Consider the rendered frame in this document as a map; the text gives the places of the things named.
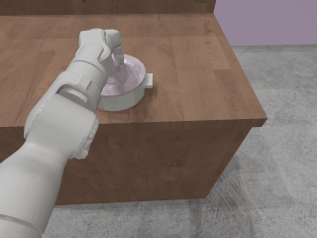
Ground knob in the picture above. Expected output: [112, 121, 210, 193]
[113, 59, 121, 74]

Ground table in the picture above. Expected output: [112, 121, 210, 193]
[0, 0, 267, 206]

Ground left robot forearm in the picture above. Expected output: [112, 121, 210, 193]
[24, 28, 115, 139]

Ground robot left upper arm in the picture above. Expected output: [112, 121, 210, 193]
[0, 93, 100, 238]

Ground lid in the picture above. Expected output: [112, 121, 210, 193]
[101, 54, 146, 98]

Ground robot left hand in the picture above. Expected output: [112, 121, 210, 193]
[104, 29, 124, 75]

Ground pot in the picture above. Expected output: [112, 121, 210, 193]
[97, 73, 153, 112]

